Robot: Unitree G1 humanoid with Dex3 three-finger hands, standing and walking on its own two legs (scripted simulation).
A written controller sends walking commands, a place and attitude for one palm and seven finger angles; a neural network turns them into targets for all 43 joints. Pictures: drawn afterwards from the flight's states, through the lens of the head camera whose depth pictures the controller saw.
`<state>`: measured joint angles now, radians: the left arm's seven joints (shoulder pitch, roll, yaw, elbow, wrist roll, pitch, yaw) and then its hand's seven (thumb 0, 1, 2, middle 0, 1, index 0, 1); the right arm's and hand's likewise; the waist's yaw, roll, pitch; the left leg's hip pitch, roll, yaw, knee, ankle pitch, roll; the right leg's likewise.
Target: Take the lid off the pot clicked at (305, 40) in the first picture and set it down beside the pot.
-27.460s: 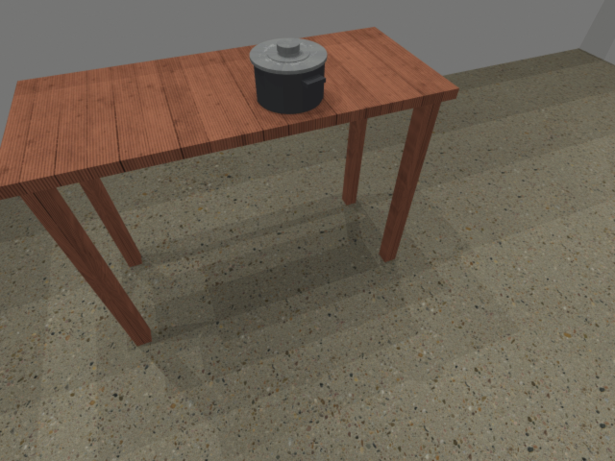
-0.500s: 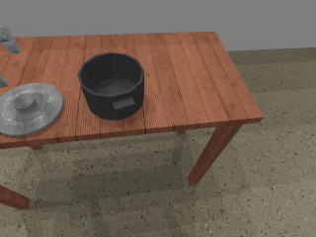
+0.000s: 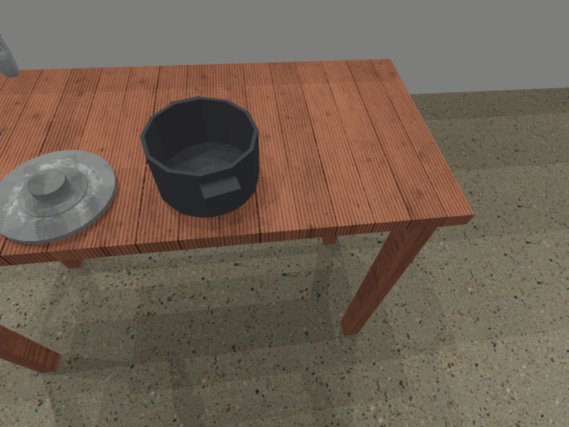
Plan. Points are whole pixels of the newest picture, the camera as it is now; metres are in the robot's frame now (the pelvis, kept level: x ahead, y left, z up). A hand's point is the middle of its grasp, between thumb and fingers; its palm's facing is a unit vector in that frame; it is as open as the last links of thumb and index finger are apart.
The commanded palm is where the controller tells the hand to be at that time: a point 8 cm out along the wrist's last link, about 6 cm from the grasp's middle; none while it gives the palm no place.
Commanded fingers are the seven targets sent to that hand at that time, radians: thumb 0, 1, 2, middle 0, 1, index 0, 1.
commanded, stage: draw the hand back to the body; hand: left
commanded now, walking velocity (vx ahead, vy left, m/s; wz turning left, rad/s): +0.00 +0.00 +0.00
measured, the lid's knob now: (48, 184) +0.47 +0.35 +0.04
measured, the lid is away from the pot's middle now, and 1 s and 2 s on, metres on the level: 0.24 0.24 0.24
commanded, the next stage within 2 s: none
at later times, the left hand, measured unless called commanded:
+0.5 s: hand out of the picture +0.44 +0.33 +0.20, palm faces -0.24 -0.09 -0.97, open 11.0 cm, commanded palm +0.40 +0.33 +0.27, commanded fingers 0.00 -0.07 0.76 -0.40 -0.77 -0.40 -0.77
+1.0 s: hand (4, 105) +0.38 +0.25 +0.26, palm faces +0.48 -0.85 -0.23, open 10.3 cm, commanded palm +0.33 +0.29 +0.26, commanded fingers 0.00 0.37 0.82 -0.31 -0.56 -0.31 -0.56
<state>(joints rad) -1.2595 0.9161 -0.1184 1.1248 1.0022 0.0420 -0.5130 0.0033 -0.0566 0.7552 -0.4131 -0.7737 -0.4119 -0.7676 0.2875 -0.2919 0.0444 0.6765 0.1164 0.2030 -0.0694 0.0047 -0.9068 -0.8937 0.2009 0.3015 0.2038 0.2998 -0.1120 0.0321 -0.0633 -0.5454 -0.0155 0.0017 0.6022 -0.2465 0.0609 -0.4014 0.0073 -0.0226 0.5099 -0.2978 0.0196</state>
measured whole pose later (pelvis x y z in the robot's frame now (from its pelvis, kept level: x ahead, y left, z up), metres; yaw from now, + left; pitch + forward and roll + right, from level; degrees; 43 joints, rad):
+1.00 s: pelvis +0.02 -0.04 +0.02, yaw -2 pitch +0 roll +0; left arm -0.40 0.53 0.41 0.28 -0.07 -0.05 0.07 0.00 0.14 0.79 -0.36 -0.67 -0.36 -0.66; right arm 0.21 -0.27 0.05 0.64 0.05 0.00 -0.07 0.01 -0.91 -0.89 0.20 0.30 0.20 0.30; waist 0.00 0.03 0.00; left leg -0.19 0.02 0.03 0.40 -0.21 0.00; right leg -0.08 0.04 0.01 0.35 -0.26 -0.03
